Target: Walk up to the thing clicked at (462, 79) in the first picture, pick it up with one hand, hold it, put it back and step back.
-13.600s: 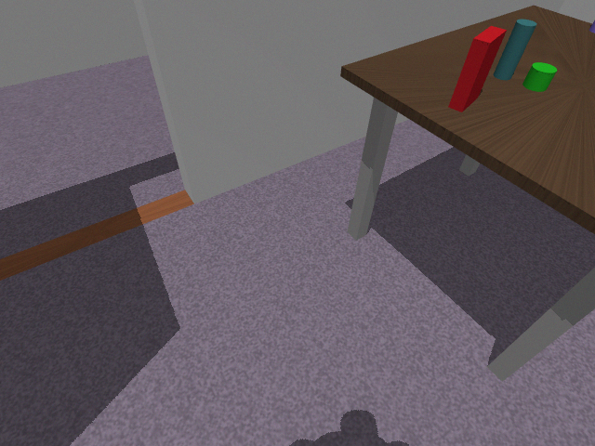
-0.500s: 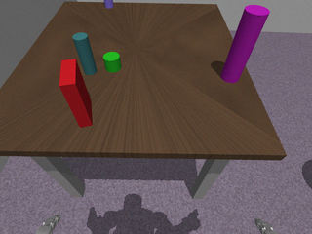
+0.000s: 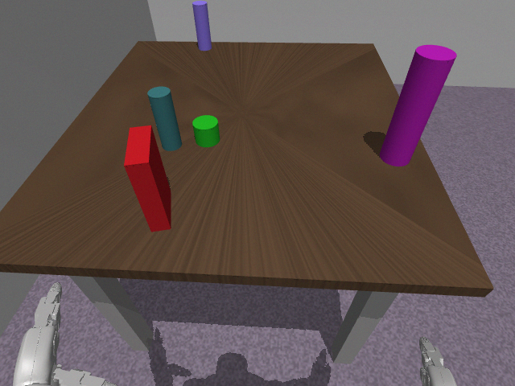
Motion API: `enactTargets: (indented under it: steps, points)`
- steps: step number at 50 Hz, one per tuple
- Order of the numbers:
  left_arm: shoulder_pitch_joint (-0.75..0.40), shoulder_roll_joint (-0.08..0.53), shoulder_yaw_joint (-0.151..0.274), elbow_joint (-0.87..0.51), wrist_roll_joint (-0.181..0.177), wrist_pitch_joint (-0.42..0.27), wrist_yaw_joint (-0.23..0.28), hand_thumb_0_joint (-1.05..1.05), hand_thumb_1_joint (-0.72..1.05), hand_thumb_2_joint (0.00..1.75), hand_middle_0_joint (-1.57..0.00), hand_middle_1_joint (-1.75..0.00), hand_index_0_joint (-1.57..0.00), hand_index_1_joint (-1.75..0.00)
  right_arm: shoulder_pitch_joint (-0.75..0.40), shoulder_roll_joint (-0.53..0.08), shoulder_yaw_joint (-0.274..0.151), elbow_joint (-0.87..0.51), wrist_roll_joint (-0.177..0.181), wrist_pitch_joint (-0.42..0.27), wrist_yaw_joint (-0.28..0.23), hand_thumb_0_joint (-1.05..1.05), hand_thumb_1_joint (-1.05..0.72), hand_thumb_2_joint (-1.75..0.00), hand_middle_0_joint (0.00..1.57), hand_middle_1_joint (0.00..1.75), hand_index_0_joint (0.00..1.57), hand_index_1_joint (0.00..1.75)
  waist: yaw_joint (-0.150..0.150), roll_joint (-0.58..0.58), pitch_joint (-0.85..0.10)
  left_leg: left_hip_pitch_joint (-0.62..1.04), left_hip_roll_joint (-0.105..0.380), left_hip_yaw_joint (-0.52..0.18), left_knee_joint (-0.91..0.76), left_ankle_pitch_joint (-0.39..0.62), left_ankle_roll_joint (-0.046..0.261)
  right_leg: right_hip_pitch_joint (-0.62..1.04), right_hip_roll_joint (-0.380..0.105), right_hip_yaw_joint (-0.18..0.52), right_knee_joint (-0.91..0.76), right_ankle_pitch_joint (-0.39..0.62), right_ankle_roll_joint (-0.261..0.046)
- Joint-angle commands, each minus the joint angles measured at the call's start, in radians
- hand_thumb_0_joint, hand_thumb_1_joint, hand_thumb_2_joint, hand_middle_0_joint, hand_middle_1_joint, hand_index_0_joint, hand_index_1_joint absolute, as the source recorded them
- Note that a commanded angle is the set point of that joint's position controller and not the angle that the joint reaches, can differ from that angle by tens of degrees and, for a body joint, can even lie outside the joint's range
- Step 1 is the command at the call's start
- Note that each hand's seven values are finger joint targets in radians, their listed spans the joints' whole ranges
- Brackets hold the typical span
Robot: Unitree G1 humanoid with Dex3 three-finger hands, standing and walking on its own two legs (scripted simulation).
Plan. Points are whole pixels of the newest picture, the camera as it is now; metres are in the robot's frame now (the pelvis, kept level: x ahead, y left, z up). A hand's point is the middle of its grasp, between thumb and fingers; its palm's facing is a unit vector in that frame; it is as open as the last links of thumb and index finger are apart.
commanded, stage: rise first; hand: left
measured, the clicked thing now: (151, 180) +0.47 +0.23 +0.06
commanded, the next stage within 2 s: go down in 1.34 s
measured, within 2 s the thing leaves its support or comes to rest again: neither
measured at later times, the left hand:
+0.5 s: hand (40, 332) +0.17 +0.27 +0.10, palm faces +0.38 -0.81 -0.45, open 17.6 cm
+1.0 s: hand (4, 315) +0.17 +0.28 +0.15, palm faces +0.45 -0.75 -0.48, open 17.6 cm
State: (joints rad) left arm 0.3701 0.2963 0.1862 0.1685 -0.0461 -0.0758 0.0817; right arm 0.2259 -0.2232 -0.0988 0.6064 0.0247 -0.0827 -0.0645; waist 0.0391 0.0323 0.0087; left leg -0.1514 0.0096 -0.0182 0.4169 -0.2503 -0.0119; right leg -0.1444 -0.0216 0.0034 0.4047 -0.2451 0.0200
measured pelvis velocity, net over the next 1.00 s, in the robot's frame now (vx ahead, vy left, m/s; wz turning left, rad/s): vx -0.02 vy -0.01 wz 0.02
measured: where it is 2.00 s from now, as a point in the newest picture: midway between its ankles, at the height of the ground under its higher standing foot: outside the picture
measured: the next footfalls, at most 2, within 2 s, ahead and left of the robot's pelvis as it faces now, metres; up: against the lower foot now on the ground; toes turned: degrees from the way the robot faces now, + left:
none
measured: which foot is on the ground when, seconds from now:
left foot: down 0.00-1.00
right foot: down 0.00-1.00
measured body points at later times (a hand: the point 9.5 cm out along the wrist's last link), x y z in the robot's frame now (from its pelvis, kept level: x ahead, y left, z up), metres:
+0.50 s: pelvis -0.01 -0.01 +0.00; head -0.01 -0.03 +0.45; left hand +0.15 +0.31 +0.12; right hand +0.16 -0.28 -0.10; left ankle -0.02 +0.13 -0.74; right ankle -0.02 -0.13 -0.74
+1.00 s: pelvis -0.02 -0.01 +0.00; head -0.02 -0.03 +0.45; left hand +0.14 +0.32 +0.18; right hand +0.15 -0.28 -0.10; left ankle -0.02 +0.13 -0.74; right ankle -0.02 -0.13 -0.74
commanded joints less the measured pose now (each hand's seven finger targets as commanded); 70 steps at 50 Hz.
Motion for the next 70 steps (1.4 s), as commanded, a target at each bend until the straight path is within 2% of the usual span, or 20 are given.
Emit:
enactTargets:
  steps: [1,5,13,15,17,19,24,25,27,34,35,37,39,50,52,58,60,64,66,70]
  points:
    - [0.025,0.186,0.117,-0.299,-0.013,-0.07,-0.008,0.0,-0.55,0.0,-0.05,-0.05,-0.06,-0.04,0.015,-0.143,-0.079,-0.091,0.006,-0.03,0.0,0.0,0.49,-0.02,0.05,0.05,0.05,0.05,-0.008,0.027,-0.056,0.043,-0.007,0.052,-0.059,0.299,0.008,0.027,0.027,-0.059,-0.038,0.268,-0.029]
    - [-0.017,0.216,0.162,-0.384,-0.013,-0.093,-0.018,0.0,-0.56,0.0,-0.05,-0.05,-0.06,-0.05,-0.109,-0.142,-0.082,-0.114,0.003,-0.03,0.009,0.0,0.49,-0.02,0.05,0.05,0.05,0.05,0.012,0.009,-0.061,0.039,-0.007,0.044,-0.059,0.294,0.01,0.042,0.024,-0.057,-0.039,0.255,-0.027]
    - [0.019,0.236,0.213,-0.445,-0.007,-0.139,-0.022,0.0,-0.59,0.0,-0.06,-0.05,-0.06,-0.05,-0.089,-0.188,-0.125,-0.103,-0.011,-0.039,0.001,0.0,0.47,-0.03,0.05,0.05,0.05,0.05,0.012,-0.008,-0.081,0.059,-0.009,0.04,-0.055,0.285,0.01,0.067,0.022,-0.057,-0.037,0.245,-0.026]
    - [0.018,0.233,0.218,-0.472,-0.006,-0.151,-0.025,0.0,-0.6,0.0,-0.06,-0.05,-0.06,-0.05,-0.061,-0.127,-0.092,-0.045,-0.01,-0.034,0.006,0.0,0.47,-0.03,0.05,0.05,0.05,0.05,0.026,0.025,-0.062,0.055,-0.013,0.042,-0.062,0.271,0.009,0.06,0.02,-0.06,-0.041,0.23,-0.027]
    - [0.007,0.258,0.243,-0.477,-0.007,-0.16,-0.024,0.0,-0.59,0.0,-0.06,-0.05,-0.06,-0.05,-0.1,-0.202,-0.145,-0.09,-0.013,-0.042,-0.003,0.0,0.47,-0.03,0.05,0.05,0.05,0.05,0.013,-0.016,-0.068,0.061,-0.012,0.04,-0.061,0.265,0.012,0.053,0.02,-0.059,-0.044,0.229,-0.022]
    - [0.004,0.247,0.241,-0.499,-0.008,-0.172,-0.028,0.0,-0.57,0.0,-0.06,-0.04,-0.06,-0.04,-0.084,-0.119,-0.086,-0.055,-0.009,-0.041,0.005,0.0,0.49,-0.03,0.05,0.05,0.05,0.05,0.026,-0.007,-0.05,0.055,-0.019,0.042,-0.063,0.244,0.017,0.048,0.015,-0.06,-0.055,0.21,-0.019]
    - [-0.011,0.289,0.291,-0.494,-0.012,-0.198,-0.029,0.0,-0.57,0.0,-0.05,-0.05,-0.06,-0.05,-0.097,-0.181,-0.135,-0.046,-0.01,-0.048,0.0,0.0,0.49,-0.03,0.05,0.05,0.05,0.05,0.021,-0.031,-0.038,0.046,-0.023,0.043,-0.067,0.206,0.022,0.037,0.012,-0.058,-0.065,0.177,-0.016]
    - [-0.002,0.273,0.279,-0.508,-0.013,-0.204,-0.033,0.0,-0.57,0.0,-0.06,-0.05,-0.06,-0.04,-0.093,-0.131,-0.101,-0.014,-0.006,-0.046,0.006,0.0,0.49,-0.03,0.05,0.05,0.05,0.05,0.034,-0.008,-0.017,0.034,-0.024,0.044,-0.072,0.188,0.021,0.034,0.012,-0.058,-0.066,0.158,-0.019]
    - [-0.026,0.29,0.299,-0.514,-0.014,-0.215,-0.032,0.0,-0.56,0.0,-0.05,-0.05,-0.05,-0.04,-0.103,-0.179,-0.14,-0.033,-0.01,-0.053,0.001,0.0,0.5,-0.03,0.05,0.05,0.05,0.05,0.018,-0.009,-0.046,0.048,-0.021,0.042,-0.072,0.191,0.021,0.038,0.011,-0.056,-0.063,0.164,-0.017]
    - [-0.038,0.313,0.336,-0.54,-0.016,-0.247,-0.029,0.0,-0.57,0.01,-0.05,-0.05,-0.05,-0.05,-0.11,-0.196,-0.16,-0.023,-0.006,-0.069,0.0,0.0,0.5,-0.03,0.05,0.05,0.05,0.05,0.027,0.002,-0.035,0.04,-0.025,0.039,-0.078,0.169,0.019,0.028,0.013,-0.058,-0.066,0.137,-0.022]
    - [-0.034,0.3,0.325,-0.537,-0.015,-0.25,-0.031,0.0,-0.58,0.01,-0.06,-0.05,-0.05,-0.05,-0.107,-0.143,-0.123,0.008,-0.004,-0.068,0.005,0.0,0.49,-0.04,0.05,0.05,0.05,0.05,0.039,0.012,-0.021,0.03,-0.027,0.039,-0.08,0.159,0.019,0.028,0.012,-0.059,-0.068,0.127,-0.021]
    - [-0.063,0.32,0.345,-0.538,-0.017,-0.26,-0.03,0.0,-0.58,0.02,-0.05,-0.05,-0.05,-0.05,-0.131,-0.201,-0.159,-0.04,-0.006,-0.078,0.0,0.0,0.5,-0.04,0.05,0.05,0.05,0.05,0.019,-0.008,-0.024,0.033,-0.027,0.041,-0.082,0.132,0.022,0.018,0.012,-0.054,-0.074,0.108,-0.017]
    - [-0.069,0.301,0.332,-0.536,-0.016,-0.269,-0.031,0.0,-0.58,0.02,-0.05,-0.05,-0.05,-0.05,-0.116,-0.151,-0.123,-0.027,-0.002,-0.078,0.005,0.0,0.5,-0.04,0.05,0.05,0.05,0.05,0.024,-0.009,-0.034,0.036,-0.027,0.041,-0.082,0.135,0.024,0.023,0.01,-0.054,-0.075,0.11,-0.017]
    - [-0.065,0.337,0.375,-0.562,-0.018,-0.297,-0.025,0.0,-0.61,0.05,-0.06,-0.05,-0.04,-0.06,-0.108,-0.21,-0.173,-0.044,-0.002,-0.092,0.004,0.0,0.49,-0.05,0.05,0.05,0.05,0.05,0.035,0.012,-0.063,0.041,-0.021,0.035,-0.082,0.191,0.016,0.049,0.018,-0.061,-0.053,0.16,-0.023]
    - [-0.055,0.324,0.365,-0.555,-0.019,-0.297,-0.028,0.0,-0.6,0.05,-0.06,-0.05,-0.04,-0.06,-0.079,-0.158,-0.143,0.003,0.002,-0.087,0.009,0.0,0.49,-0.05,0.05,0.05,0.05,0.05,0.04,0.024,-0.037,0.035,-0.025,0.038,-0.085,0.182,0.017,0.038,0.015,-0.06,-0.057,0.15,-0.022]
    - [-0.078,0.347,0.391,-0.571,-0.021,-0.306,-0.027,0.0,-0.61,0.07,-0.06,-0.05,-0.04,-0.07,-0.087,-0.209,-0.176,-0.032,-0.001,-0.097,0.008,0.0,0.49,-0.06,0.05,0.05,0.05,0.05,0.031,0.004,-0.049,0.035,-0.021,0.035,-0.08,0.179,0.018,0.046,0.018,-0.06,-0.056,0.149,-0.021]
    - [-0.097,0.33,0.372,-0.602,-0.022,-0.312,-0.029,0.0,-0.61,0.07,-0.05,-0.05,-0.04,-0.06,-0.109,-0.159,-0.143,-0.016,0.005,-0.096,0.013,0.0,0.5,-0.06,0.05,0.05,0.05,0.05,0.041,0.045,-0.037,0.031,-0.025,0.037,-0.086,0.175,0.015,0.039,0.016,-0.059,-0.055,0.142,-0.025]
    - [-0.109,0.334,0.382,-0.61,-0.022,-0.319,-0.028,0.0,-0.61,0.08,-0.05,-0.04,-0.03,-0.06,-0.104,-0.162,-0.142,-0.034,0.003,-0.103,0.013,0.0,0.5,-0.06,0.05,0.05,0.05,0.05,0.036,0.018,-0.049,0.036,-0.025,0.038,-0.078,0.171,0.019,0.041,0.013,-0.058,-0.057,0.141,-0.022]
    - [-0.09,0.354,0.403,-0.579,-0.022,-0.315,-0.027,0.0,-0.61,0.08,-0.05,-0.05,-0.03,-0.07,-0.088,-0.21,-0.178,-0.033,0.0,-0.102,0.008,0.0,0.5,-0.06,0.05,0.05,0.05,0.05,0.031,0.011,-0.044,0.028,-0.021,0.036,-0.082,0.17,0.017,0.044,0.019,-0.061,-0.055,0.144,-0.022]
    - [-0.093,0.343,0.398,-0.602,-0.023,-0.319,-0.029,0.0,-0.53,0.04,-0.07,-0.07,-0.08,-0.07,-0.095,-0.162,-0.146,-0.011,0.003,-0.103,0.014,0.0,0.53,-0.04,0.05,0.05,0.05,0.05,0.047,0.035,-0.043,0.027,-0.022,0.035,-0.081,0.182,0.014,0.043,0.019,-0.062,-0.048,0.148,-0.025]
